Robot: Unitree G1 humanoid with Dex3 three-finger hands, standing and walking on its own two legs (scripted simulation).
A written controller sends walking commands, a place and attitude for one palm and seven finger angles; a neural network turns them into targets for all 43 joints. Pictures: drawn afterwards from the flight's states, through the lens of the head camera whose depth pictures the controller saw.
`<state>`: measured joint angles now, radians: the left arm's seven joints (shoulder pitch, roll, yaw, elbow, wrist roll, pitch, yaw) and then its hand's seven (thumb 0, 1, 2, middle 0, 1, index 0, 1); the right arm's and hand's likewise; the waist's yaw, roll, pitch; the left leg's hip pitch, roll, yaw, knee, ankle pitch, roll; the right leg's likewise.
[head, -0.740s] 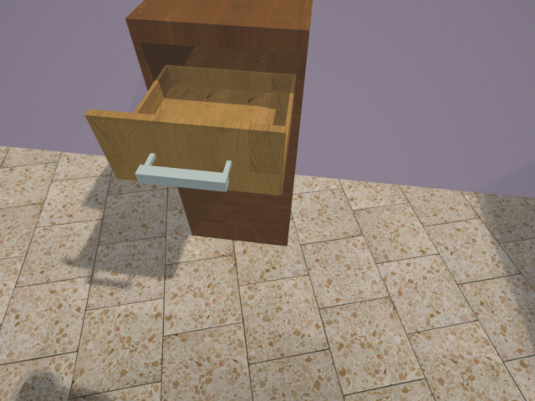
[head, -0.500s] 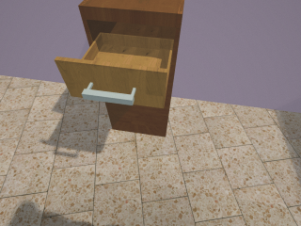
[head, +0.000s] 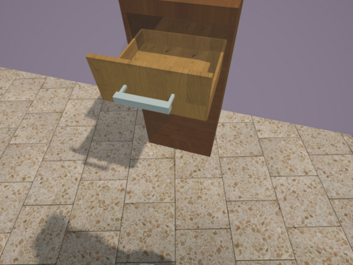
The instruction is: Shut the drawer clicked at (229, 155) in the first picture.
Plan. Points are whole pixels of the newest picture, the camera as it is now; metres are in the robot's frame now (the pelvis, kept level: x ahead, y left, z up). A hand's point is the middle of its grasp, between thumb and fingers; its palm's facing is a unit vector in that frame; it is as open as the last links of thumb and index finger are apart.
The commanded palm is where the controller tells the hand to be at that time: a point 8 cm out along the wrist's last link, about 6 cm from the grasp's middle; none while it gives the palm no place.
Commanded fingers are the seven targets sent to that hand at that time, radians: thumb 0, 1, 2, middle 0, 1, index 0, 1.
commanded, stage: stand and wait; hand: left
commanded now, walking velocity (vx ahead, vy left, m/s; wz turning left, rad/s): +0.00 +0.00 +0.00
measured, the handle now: (144, 97) +0.57 +0.13 +0.02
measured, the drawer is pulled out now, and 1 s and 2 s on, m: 0.30 0.30 0.30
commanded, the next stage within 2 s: turn or walk to find it in 0.12 s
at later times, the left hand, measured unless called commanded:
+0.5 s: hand out of the picture +0.04 +0.17 -0.18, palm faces +0.12 -0.97 -0.21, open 7.3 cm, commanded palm none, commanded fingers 0.00 0.90 0.90 -0.20 -0.30 -0.20 -0.30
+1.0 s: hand out of the picture +0.02 +0.16 -0.17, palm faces +0.09 -0.97 -0.22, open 7.3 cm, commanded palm none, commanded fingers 0.00 0.90 0.90 -0.20 -0.30 -0.20 -0.30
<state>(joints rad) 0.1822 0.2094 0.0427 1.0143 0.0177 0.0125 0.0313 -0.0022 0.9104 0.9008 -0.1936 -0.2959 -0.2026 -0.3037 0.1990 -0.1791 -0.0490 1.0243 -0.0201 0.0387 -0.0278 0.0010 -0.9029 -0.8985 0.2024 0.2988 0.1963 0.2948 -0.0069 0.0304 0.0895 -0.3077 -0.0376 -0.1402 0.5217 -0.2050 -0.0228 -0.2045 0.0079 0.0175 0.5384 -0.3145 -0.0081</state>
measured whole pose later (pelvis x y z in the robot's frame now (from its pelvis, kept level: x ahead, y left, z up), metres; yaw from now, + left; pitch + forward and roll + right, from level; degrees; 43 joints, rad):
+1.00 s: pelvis +0.02 -0.02 +0.01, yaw +2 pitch -2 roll +0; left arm 0.24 0.16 0.04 1.12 0.01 0.01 0.03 0.00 0.91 0.90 -0.20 -0.30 -0.20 -0.30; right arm 0.21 -0.16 -0.02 1.12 -0.02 0.02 -0.05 0.00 -0.91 -0.90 0.20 0.30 0.19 0.29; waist 0.00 0.02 0.08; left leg -0.21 0.02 -0.13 0.44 -0.19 -0.06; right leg -0.07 0.04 -0.03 0.41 -0.30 -0.04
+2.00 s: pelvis -0.01 -0.02 +0.01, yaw -8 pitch -1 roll +1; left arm 0.22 0.19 0.07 1.00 0.03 0.04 0.02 0.00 0.91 0.90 -0.20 -0.30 -0.21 -0.30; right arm 0.11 -0.19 -0.06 1.00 -0.01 0.04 -0.05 0.00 -0.91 -0.90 0.20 0.30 0.19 0.29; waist 0.02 -0.02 0.12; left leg -0.33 0.01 0.01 0.76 -0.43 -0.04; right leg -0.22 0.04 0.05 0.50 -0.26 -0.04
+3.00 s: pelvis +0.14 -0.04 +0.00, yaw -10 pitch -1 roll +0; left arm 0.19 0.14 0.07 1.03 0.03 -0.05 0.03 -0.01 0.93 0.90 -0.20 -0.30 -0.21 -0.30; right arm 0.31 -0.13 -0.05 1.12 -0.03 0.01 0.00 0.00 -0.90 -0.90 0.20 0.30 0.20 0.29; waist -0.01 0.03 0.08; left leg -0.36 0.04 0.06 0.88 -0.45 0.00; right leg -0.22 -0.05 -0.13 0.50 -0.28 -0.02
